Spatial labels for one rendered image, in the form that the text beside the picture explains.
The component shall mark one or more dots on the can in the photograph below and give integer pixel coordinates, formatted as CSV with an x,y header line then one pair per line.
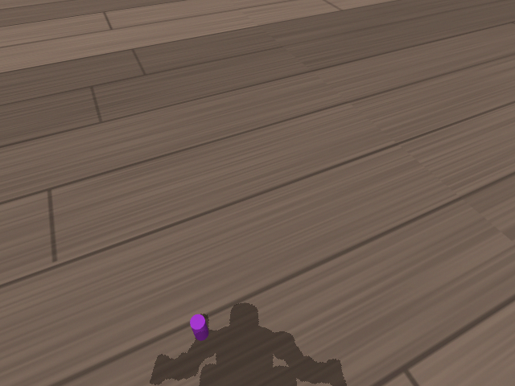
x,y
199,327

